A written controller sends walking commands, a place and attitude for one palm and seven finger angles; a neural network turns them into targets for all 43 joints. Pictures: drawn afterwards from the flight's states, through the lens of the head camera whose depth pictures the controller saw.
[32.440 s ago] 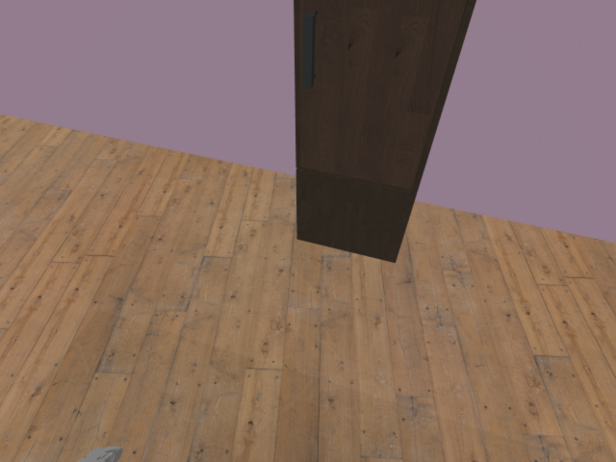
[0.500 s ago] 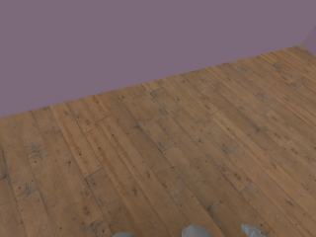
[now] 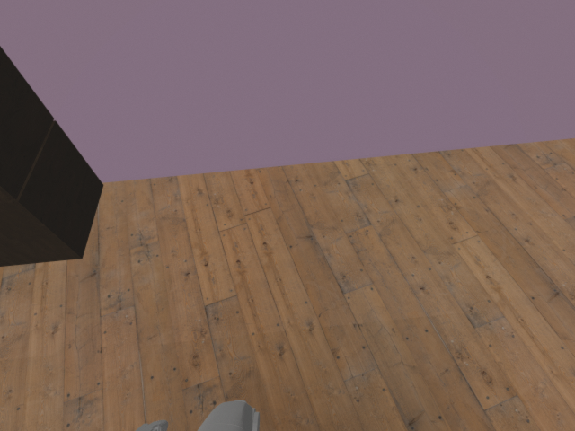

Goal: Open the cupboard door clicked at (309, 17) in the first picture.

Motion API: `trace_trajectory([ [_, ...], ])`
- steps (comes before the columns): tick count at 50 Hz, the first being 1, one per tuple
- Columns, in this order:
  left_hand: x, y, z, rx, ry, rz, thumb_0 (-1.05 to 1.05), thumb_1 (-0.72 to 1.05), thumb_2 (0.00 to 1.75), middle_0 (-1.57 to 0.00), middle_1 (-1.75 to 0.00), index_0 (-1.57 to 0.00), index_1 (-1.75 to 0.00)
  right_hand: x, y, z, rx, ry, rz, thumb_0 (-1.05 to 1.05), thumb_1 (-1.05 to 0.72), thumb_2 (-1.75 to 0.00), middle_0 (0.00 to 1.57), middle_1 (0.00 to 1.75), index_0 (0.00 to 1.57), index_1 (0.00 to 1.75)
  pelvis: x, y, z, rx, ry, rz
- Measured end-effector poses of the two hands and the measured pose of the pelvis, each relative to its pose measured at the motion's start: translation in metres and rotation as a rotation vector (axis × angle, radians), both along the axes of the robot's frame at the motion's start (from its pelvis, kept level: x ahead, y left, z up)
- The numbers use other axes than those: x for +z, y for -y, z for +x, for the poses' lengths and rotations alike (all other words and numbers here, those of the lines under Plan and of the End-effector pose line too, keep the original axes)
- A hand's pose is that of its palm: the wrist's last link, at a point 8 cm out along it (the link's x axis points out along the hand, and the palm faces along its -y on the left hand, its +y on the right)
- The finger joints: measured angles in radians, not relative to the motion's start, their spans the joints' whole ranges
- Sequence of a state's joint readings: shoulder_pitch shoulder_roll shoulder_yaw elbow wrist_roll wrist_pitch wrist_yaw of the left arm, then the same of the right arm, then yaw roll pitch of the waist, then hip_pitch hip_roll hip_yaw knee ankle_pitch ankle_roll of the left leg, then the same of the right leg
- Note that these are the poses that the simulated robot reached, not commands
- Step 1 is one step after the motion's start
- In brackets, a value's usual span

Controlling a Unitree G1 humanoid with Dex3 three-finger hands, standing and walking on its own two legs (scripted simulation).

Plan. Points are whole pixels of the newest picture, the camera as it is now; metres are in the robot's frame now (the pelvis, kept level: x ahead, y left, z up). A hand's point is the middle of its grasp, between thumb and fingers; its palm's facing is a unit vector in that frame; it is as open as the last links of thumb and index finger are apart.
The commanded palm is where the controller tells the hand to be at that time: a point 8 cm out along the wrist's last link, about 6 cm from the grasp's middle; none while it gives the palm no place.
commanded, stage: turn to face it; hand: left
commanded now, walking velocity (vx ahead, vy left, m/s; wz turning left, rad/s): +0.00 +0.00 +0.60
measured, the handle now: out of the picture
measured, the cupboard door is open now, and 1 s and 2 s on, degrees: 44 44 44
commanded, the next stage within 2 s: take the last steps up to it in 1.28 s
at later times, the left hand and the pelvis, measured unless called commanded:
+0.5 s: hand out of the picture +0.06 +0.26 -0.17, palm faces +0.30 -0.92 -0.25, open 7.4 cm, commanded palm none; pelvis +0.02 +0.03 +0.00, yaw +16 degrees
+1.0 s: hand out of the picture -0.03 +0.19 -0.17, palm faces +0.59 -0.77 -0.25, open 7.3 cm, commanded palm none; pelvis +0.04 +0.00 -0.01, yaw +36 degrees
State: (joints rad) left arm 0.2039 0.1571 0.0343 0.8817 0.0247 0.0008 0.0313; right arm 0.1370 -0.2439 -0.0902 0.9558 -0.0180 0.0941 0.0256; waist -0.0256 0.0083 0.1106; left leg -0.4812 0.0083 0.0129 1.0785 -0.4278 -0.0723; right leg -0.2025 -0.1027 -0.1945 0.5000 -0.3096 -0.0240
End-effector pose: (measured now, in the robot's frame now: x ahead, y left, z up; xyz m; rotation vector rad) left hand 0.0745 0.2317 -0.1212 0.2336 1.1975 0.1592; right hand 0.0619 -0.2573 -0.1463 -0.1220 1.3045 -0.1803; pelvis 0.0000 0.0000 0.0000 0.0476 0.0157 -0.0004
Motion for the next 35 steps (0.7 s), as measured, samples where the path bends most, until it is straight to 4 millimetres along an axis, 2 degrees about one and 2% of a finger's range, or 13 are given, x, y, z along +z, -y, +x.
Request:
trace_trajectory([
  [4,-0.007,-0.014,-0.030,0.082,-0.037,-0.005,0.00,0.92,0.90,-0.20,-0.30,-0.20,-0.30,0.004,-0.010,0.035,0.094,0.020,-0.012,0.01,-0.91,-0.90,0.20,0.30,0.20,0.30,-0.002,-0.003,0.003,0.059,0.000,-0.006],
  [10,-0.035,-0.047,-0.078,0.206,-0.115,-0.027,0.00,0.91,0.90,-0.20,-0.30,-0.20,-0.30,0.008,-0.044,0.098,0.235,0.136,-0.051,0.01,-0.91,-0.90,0.20,0.30,0.20,0.30,-0.019,-0.024,0.008,0.135,-0.003,-0.032],
  [13,-0.041,-0.062,-0.089,0.249,-0.156,-0.023,0.00,0.91,0.90,-0.20,-0.30,-0.20,-0.30,0.014,-0.059,0.114,0.278,0.184,-0.069,0.01,-0.91,-0.90,0.20,0.30,0.20,0.30,-0.021,-0.032,0.008,0.162,0.005,-0.036],
  [18,-0.028,-0.073,-0.073,0.291,-0.093,-0.024,0.01,0.91,0.90,-0.19,-0.30,-0.20,-0.29,0.024,-0.069,0.113,0.321,0.159,-0.085,0.01,-0.91,-0.90,0.20,0.30,0.20,0.30,-0.009,-0.036,0.012,0.212,0.008,-0.053],
  [23,-0.015,-0.073,-0.047,0.305,-0.004,-0.018,0.00,0.91,0.90,-0.19,-0.30,-0.19,-0.29,0.022,-0.068,0.104,0.344,0.102,-0.071,0.01,-0.91,-0.90,0.20,0.30,0.20,0.30,-0.003,-0.032,0.018,0.260,0.006,-0.060],
  [27,-0.009,-0.064,-0.027,0.310,0.047,-0.007,0.00,0.91,0.90,-0.19,-0.30,-0.19,-0.29,0.014,-0.058,0.098,0.347,0.053,-0.054,0.01,-0.91,-0.90,0.20,0.30,0.20,0.30,-0.003,-0.022,0.024,0.303,0.004,-0.058],
  [31,-0.004,-0.049,-0.012,0.326,0.100,0.018,0.00,0.91,0.90,-0.19,-0.30,-0.20,-0.29,-0.003,-0.042,0.098,0.354,0.004,-0.032,0.01,-0.91,-0.90,0.20,0.30,0.21,0.30,-0.010,-0.005,0.033,0.354,-0.002,-0.045],
  [33,-0.003,-0.040,-0.011,0.337,0.118,0.038,0.00,0.91,0.90,-0.20,-0.30,-0.20,-0.30,-0.013,-0.034,0.103,0.361,-0.013,-0.022,0.01,-0.91,-0.90,0.20,0.30,0.20,0.30,-0.015,0.002,0.036,0.378,-0.001,-0.043],
  [35,0.001,-0.030,-0.018,0.360,0.114,0.042,0.00,0.91,0.90,-0.20,-0.30,-0.20,-0.30,-0.014,-0.030,0.111,0.382,-0.030,-0.021,0.01,-0.91,-0.90,0.20,0.30,0.20,0.30,-0.012,0.006,0.038,0.412,0.009,-0.034],
])
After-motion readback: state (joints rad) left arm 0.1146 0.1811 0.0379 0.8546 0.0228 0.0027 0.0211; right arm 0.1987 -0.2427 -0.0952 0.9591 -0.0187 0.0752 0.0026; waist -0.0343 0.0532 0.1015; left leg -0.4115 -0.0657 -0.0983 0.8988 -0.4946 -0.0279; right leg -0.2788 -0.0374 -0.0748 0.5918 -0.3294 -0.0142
